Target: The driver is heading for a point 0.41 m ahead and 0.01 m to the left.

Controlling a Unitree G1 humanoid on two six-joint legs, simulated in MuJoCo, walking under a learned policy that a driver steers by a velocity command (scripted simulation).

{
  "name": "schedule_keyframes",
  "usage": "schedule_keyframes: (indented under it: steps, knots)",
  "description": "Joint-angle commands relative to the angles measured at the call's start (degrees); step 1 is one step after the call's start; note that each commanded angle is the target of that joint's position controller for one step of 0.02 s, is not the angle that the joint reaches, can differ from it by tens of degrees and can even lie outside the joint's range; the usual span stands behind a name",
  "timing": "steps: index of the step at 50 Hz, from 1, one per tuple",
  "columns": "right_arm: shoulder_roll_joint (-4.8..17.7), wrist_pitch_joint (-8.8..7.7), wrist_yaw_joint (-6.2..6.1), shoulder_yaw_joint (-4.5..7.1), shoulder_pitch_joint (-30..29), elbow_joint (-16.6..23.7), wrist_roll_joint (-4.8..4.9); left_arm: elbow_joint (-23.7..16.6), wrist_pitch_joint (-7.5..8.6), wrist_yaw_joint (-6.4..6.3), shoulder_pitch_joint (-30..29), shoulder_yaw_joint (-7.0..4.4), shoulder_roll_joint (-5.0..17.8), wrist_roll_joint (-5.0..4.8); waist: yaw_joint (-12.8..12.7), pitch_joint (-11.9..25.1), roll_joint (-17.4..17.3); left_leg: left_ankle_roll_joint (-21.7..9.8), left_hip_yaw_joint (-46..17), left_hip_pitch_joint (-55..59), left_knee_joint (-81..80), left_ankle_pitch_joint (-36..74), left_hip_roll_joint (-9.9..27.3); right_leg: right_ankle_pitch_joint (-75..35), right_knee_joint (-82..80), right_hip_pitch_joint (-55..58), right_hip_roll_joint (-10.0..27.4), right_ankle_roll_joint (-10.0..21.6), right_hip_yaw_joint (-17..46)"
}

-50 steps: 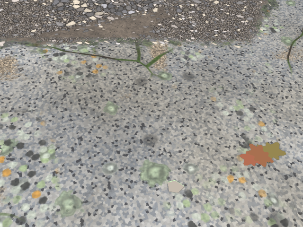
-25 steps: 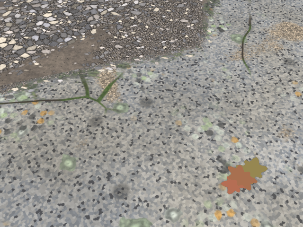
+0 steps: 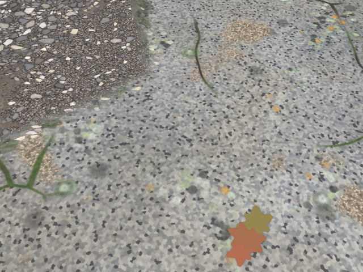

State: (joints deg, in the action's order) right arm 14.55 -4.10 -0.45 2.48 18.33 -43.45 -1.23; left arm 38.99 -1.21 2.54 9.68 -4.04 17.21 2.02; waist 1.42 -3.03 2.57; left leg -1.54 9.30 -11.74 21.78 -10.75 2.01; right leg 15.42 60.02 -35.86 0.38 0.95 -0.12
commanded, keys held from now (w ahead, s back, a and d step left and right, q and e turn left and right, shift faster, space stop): e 0.06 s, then no key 0.94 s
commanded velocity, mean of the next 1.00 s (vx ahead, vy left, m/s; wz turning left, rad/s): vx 0.05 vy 0.00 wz -0.18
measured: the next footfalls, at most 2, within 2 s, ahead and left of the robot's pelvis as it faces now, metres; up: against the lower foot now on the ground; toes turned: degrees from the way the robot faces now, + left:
right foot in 0.18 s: +0.17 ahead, -0.12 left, +0.00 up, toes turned -7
left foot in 0.54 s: +0.13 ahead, +0.09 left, +0.00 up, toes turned -8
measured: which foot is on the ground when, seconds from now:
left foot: down 0.00-0.18, up 0.20-0.52, down 0.54-1.00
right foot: up 0.00-0.16, down 0.18-1.00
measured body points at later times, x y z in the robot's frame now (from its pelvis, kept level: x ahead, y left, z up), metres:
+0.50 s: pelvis +0.08 -0.02 -0.01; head +0.09 -0.03 +0.44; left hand +0.24 +0.19 -0.12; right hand +0.14 -0.29 -0.14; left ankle +0.09 +0.10 -0.73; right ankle +0.13 -0.11 -0.74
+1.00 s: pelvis +0.10 +0.00 +0.00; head +0.10 +0.00 +0.45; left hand +0.18 +0.23 -0.15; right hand +0.12 -0.25 -0.14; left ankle +0.09 +0.10 -0.74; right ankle +0.13 -0.11 -0.74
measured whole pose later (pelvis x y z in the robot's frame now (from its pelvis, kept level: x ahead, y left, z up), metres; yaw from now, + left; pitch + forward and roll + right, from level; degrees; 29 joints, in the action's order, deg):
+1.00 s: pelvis +0.10 +0.00 +0.00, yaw -9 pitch -1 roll +0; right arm 11.3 -0.5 -1.4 0.8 15.5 -53.4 -0.6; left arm 55.7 0.3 -1.1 15.0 -1.9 11.3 0.7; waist -0.4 -0.9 -0.2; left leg -2.0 1.3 -7.3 23.5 -15.0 -1.5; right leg 7.3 22.1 -13.5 -2.2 1.5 1.0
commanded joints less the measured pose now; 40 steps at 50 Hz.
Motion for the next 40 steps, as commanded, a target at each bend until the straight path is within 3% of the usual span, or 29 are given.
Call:
schedule_keyframes:
  steps: [1, 6, 7, 8, 9, 10, 11, 12, 13, 14, 16, 19, 23, 26, 27, 28, 29, 30, 32, 36, 40]
  knots:
    - [7.3, -0.17, -0.31, 1.58, -3.9, 4.0, 0.22, -3.5, -0.21, 0.9, 1.8, 0.58, -0.1, -0.19, -2.6, 5.0, -10.7, -7.1, -2.1, -0.8, -5.2, 30.3, 13.1, -6.9, -9.3, 7.5, 1.8, -0.1, -0.8]
    - [10.0, 1.43, -0.14, 2.65, -0.8, 2.8, 0.63, -5.6, 0.27, 0.78, -1.9, 0.29, 0.8, -0.07, -0.2, 5.2, -10.9, -5.4, -1.5, 2.7, 1.1, 29.2, 14.8, -2.8, -22.0, 13.2, -0.5, 1.6, -3.2]
    - [10.1, 2.0, -0.29, 2.73, -0.6, 2.6, 0.86, -5.6, 0.73, 0.6, -1.0, 0.13, 0.9, 0.13, -0.4, 5.4, -10.4, -4.8, -1.4, 3.5, 4.4, 28.2, 14.5, -2.6, -25.7, 15.1, -1.2, 2.3, -3.1]
    - [9.9, 2.6, -0.42, 2.67, -0.4, 2.3, 1.12, -4.7, 1.55, 0.26, 2.2, -0.06, 0.9, 0.67, -2.0, 7.0, -7.6, -3.5, 0.0, 2.9, 11.1, 25.4, 12.7, -6.5, -32.2, 20.4, -2.4, 3.2, -3.2]
    - [8.5, 2.86, -0.34, 2.28, 3.1, 1.9, 0.65, -3.7, 2.48, -0.48, 5.8, -0.72, 3.5, 1.47, -2.9, 10.4, -0.9, -1.0, 1.6, -0.9, 20.7, 16.8, 9.8, -17.2, -35.8, 28.5, 1.1, 4.3, 1.9]
    - [2.8, 3.44, 0.02, 0.8, 6.8, 4.3, -0.71, -5.3, 3.14, -1.29, 7.0, -1.3, 8.5, 1.42, -0.4, 14.1, 12.5, 1.7, 3.0, -12.3, 34.8, -22.5, 4.9, -47.5, -32.9, 37.8, 19.2, 8.4, 21.4]
    - [4.6, 5.08, -0.41, 0.82, 5.0, 4.7, 0.45, -5.0, 2.36, -2.07, 9.6, -1.92, 9.7, -1.8, -4.5, 20.3, 13.3, 2.6, -3.8, -17.0, 42.2, -30.3, -1.3, -48.2, -36.1, 38.7, 24.0, 18.1, 28.9]
    - [6.5, 5.99, -0.35, 1.23, 1.2, 4.6, 0.37, -4.3, 1.75, -2.51, 9.5, -1.19, 7.0, -2.43, -4.8, 17.3, 6.4, 2.7, -7.9, -18.1, 44.9, -26.3, 0.7, -40.9, -37.8, 37.0, 20.6, 17.8, 24.8]
    - [5.3, 6.11, -0.19, 0.96, -1.9, 5.0, 0.89, -3.9, 1.44, -3.08, 6.3, -0.13, 4.5, -1.91, -3.7, 11.7, 6.2, 2.5, -8.7, -18.8, 43.8, -22.9, 1.0, -36.4, -39.4, 32.0, 17.6, 16.2, 20.5]
    - [4.8, 6.12, -0.28, 0.79, -2.6, 4.2, 0.76, -3.6, 1.25, -3.37, 3.4, 0.62, 2.6, -1.4, -1.8, 8.5, 4.5, 2.5, -9.8, -17.5, 40.7, -19.6, 1.9, -33.4, -40.6, 28.5, 14.5, 13.8, 17.0]
    - [5.4, 6.75, -0.2, 1.01, 0.6, 2.1, 0.02, -3.8, 1.37, -3.63, 0.3, 1.31, 0.8, -1.23, 0.4, 8.1, 4.3, 2.5, -8.8, -11.8, 37.6, -15.9, 0.9, -33.7, -41.6, 24.3, 11.3, 11.6, 12.2]
    - [3.5, 7.29, 0.04, 0.51, 0.8, 1.0, 0.61, -2.8, 1.92, -3.26, 0.4, 1.34, 1.1, -0.68, 0.5, 9.1, 2.7, 2.2, -8.8, -7.7, 29.6, -15.4, -0.2, -27.6, -42.4, 23.1, 10.2, 11.1, 10.7]
    - [3.0, 7.79, -0.25, 0.12, -1.6, 0.9, 0.54, -1.2, 1.24, -2.78, 1.3, 1.13, 1.6, -0.16, -1.3, 7.2, 5.4, 1.3, -8.0, -3.6, 18.4, -13.5, -1.7, -7.3, -44.2, 20.3, 9.7, 10.7, 12.7]
    - [2.1, 6.79, -0.27, -0.29, 0.7, -0.4, 0.08, -0.2, 0.45, -2.96, 0.9, 1.26, 1.2, -0.94, 0.6, 5.3, 2.0, -0.9, -7.6, 5.3, 3.7, -3.6, -2.0, 6.9, -44.0, 13.5, 8.1, 6.8, 13.5]
    - [3.2, 5.97, -0.37, -0.38, 0.6, -0.2, -0.73, 0.1, 0.52, -3.08, 1.7, 1.68, -0.3, -0.97, 0.2, 4.2, -1.1, -2.0, -13.4, 6.9, -0.3, -3.9, 2.4, 8.7, -42.6, 10.9, 6.6, 4.1, 13.2]
    - [6.4, 5.2, -0.54, 0.06, -2.5, 0.8, -0.79, 0.1, 0.5, -2.98, 3.2, 1.81, -1.6, -1.49, -2.3, 2.0, -6.8, -3.5, -20.5, 0.7, -4.1, -10.7, 8.0, 7.0, -40.2, 11.8, 1.7, 1.8, 8.2]
    - [5.3, 4.83, -0.33, -0.07, -5.1, 0.5, -0.07, 1.0, 0.49, -2.64, 2.0, 1.72, -1.4, -1.53, -2.8, 0.1, -10.2, -3.9, -22.6, -10.0, -7.8, -16.8, 9.3, -0.3, -37.6, 21.1, -0.8, 1.0, 5.0]
    - [3.7, 4.4, -0.26, -0.66, -7.3, 0.7, -0.01, 1.4, 0.75, -2.28, 1.7, 1.77, -1.6, -1.03, -3.8, -0.6, -10.5, -2.4, -21.2, -13.1, -8.7, -18.4, 7.9, -4.5, -37.2, 25.8, -0.2, 1.1, 5.4]
    - [3.9, 3.75, -0.48, -0.5, -6.1, -0.1, 0.39, 3.1, 1.4, -2.16, 3.1, 1.26, -0.1, -0.69, -3.4, 0.9, -9.6, -0.8, -17.9, -10.9, -7.5, -15.0, 5.0, -7.3, -37.3, 27.9, 1.3, 1.7, 6.5]
    - [3.4, 3.44, -0.77, -0.39, -2.9, -1.9, 0.67, 6.0, 2.13, -2.75, 4.0, 1.33, -0.8, -0.97, -2.0, 1.6, -4.4, -1.6, -16.1, -4.6, -4.5, -8.8, 3.9, -6.9, -39.2, 24.5, 2.3, 1.9, 7.8]
    - [3.1, 3.48, -0.85, -0.34, -1.7, -3.7, 0.54, 8.7, 2.03, -3.18, 4.6, 1.27, -0.9, -1.12, -1.5, 1.1, -2.7, -2.0, -15.7, -3.4, -4.2, -7.1, 3.7, -7.1, -40.3, 24.2, 2.6, 1.7, 8.2]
